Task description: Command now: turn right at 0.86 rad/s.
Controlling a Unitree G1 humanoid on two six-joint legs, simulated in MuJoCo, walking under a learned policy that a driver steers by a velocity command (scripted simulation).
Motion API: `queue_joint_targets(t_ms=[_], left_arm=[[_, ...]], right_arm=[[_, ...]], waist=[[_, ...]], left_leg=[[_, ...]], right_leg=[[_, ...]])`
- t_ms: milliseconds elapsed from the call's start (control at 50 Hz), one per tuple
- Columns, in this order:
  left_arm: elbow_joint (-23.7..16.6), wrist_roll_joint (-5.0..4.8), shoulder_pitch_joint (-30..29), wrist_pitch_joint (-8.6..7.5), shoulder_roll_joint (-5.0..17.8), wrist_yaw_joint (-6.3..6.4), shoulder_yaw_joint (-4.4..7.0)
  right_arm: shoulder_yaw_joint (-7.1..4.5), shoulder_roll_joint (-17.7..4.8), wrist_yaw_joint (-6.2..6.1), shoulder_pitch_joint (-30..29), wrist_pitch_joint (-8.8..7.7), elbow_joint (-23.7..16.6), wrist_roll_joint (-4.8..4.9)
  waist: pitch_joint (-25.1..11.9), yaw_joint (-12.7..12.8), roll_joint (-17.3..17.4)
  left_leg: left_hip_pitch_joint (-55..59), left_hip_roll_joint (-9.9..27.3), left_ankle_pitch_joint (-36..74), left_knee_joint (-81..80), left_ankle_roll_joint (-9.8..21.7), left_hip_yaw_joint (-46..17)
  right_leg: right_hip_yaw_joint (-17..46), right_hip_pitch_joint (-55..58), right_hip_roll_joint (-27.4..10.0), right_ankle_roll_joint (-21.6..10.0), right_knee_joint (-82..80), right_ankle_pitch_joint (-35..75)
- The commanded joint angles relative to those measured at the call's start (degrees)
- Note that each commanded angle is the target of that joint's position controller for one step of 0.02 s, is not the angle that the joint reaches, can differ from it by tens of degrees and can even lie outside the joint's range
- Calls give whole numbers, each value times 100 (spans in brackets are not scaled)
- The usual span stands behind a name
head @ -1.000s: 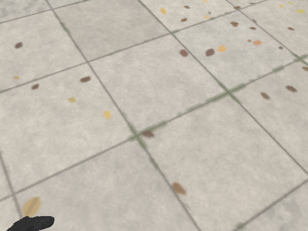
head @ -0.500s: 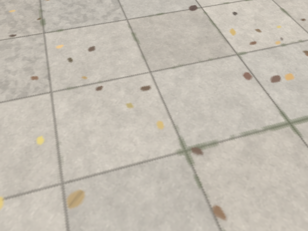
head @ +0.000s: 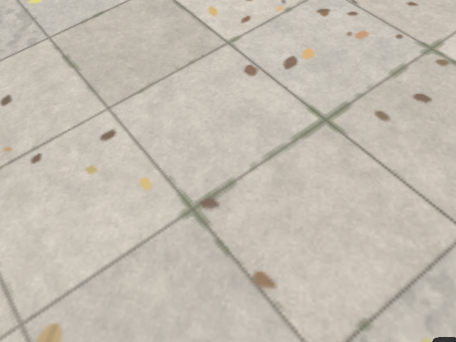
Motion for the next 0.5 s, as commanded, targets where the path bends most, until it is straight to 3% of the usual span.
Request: queue_joint_targets(t_ms=[20, 60, 100, 160, 240, 260, 280, 300, 360, 400, 420, 440, 460, 480, 500], left_arm=[[-508, -96, -224, -53, 1030, 182, 267], [-476, -133, 65, -47, 951, 250, 244], [-455, -144, 228, -111, 1022, 261, 240], [-347, -111, 448, -187, 1074, 306, 246], [-220, -113, 578, -254, 893, 287, 150], [-55, 232, 773, -154, 1103, 34, 230], [-61, 226, 796, -132, 966, -67, 201], [-55, 178, 810, -143, 910, -120, 176], [-52, 126, 647, -215, 973, -125, 176], [-34, 102, 445, -256, 933, -72, 148], [-18, 108, 386, -300, 777, -43, 87], [-69, 108, 229, -386, 462, -35, -17], [-347, -26, 217, -476, 119, -26, -111], [-218, 83, 82, -433, 406, 59, -95], [-72, 200, 54, -433, 519, 29, -61]], right_arm=[[-154, -599, -45, -285, -128, -486, -38], [-125, -503, 97, -25, -196, -350, 15], [-122, -510, 171, -281, -296, -396, 79], [-114, -492, 210, -611, -510, -418, 99], [-36, -364, 263, -703, -687, -337, 101], [67, -290, 361, -504, -340, -143, -430], [61, -282, 384, -619, -227, -217, -396], [82, -300, 391, -735, -196, -284, -302], [85, -435, 383, -687, -266, -336, -163], [59, -491, 321, -109, -353, -205, -159], [9, -612, 261, 572, -418, -7, -205], [-101, -1021, 170, 1682, -487, 208, -304], [-285, -1780, 165, 2262, -468, 310, -369], [-223, -1366, 220, 1978, -452, 333, -324], [-107, -969, 239, 1857, -469, 295, -267]], waist=[[-926, -144, -691], [-1242, -118, -663], [-883, -6, -894], [-566, 108, -1015], [-498, 270, -1206], [-483, 382, -1393], [-294, 417, -1345], [-219, 442, -1276], [-145, 315, -1160], [-153, -71, -889], [-363, -400, -586], [-861, -964, 273], [-1258, -990, 1720], [-744, -828, 751], [-516, -686, 150]], left_leg=[[-994, 22, 741, 27, -18, -433], [-840, -60, 1338, -527, -57, -405], [-1052, -152, 1487, -1266, -92, -423], [-1090, -253, 1726, -2198, -139, -515], [-626, -164, 2229, -2899, -214, -293], [-517, -158, 2080, -2776, -221, 145], [-448, -120, 2052, -2874, -219, 192], [-321, -91, 2012, -2998, -195, 229], [253, -7, 1759, -3417, 58, 261], [1277, 14, 1801, -3937, 317, 281], [2261, 22, 1582, -4049, 442, 180], [3520, 795, 459, -4452, 639, -841], [4521, 2025, -1810, -5460, 1149, -3665], [4072, 2258, -2076, -5576, 1275, -4343], [3776, 2006, -1562, -5418, 1232, -3608]], right_leg=[[2211, 1459, -1328, -888, -1526, 2379], [2348, 1576, -1101, -907, -1933, -259], [2843, 1530, -1144, -968, -2347, -1772], [3006, 1575, -1091, -950, -2374, -1712], [2673, 1368, -1005, -868, -2185, -1142], [2519, 1194, -692, -745, -2225, -1378], [2552, 1003, -681, -752, -2226, -1378], [2649, 866, -728, -780, -2240, -1406], [2918, 672, -953, -824, -2238, -1457], [2899, 305, -939, -742, -2033, -1278], [2658, -73, -726, -637, -1440, -815], [1914, -743, -243, -440, 289, -231], [911, -2236, 678, -141, 2117, -1143], [1008, -2975, 432, -173, 3066, -910], [1098, -2926, 245, -186, 3311, -522]])
Keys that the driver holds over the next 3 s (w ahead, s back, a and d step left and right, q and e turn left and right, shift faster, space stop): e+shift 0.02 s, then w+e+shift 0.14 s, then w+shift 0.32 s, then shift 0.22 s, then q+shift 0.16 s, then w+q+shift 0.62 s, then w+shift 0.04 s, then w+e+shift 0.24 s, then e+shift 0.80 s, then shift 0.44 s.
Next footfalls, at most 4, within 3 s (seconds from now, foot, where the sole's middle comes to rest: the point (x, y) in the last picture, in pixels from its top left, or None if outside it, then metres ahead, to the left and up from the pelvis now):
0.44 left None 0.26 0.10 -0.77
0.84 right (331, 299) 0.53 -0.19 -0.77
1.38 left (230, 242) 0.71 0.10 -0.77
1.82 right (218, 125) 1.20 0.15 -0.77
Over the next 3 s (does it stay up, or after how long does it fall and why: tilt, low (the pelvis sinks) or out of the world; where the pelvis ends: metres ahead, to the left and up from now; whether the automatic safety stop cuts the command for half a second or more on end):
stays up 1.32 0.19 0.01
